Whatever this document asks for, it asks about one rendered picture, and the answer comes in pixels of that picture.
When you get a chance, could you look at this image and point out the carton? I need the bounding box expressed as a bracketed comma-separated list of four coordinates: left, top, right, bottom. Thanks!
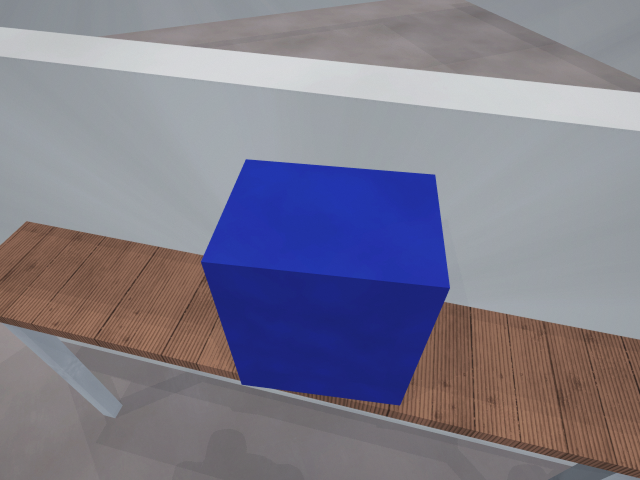
[201, 159, 450, 406]

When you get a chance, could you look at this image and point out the table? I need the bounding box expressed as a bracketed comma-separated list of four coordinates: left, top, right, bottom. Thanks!
[0, 221, 640, 480]

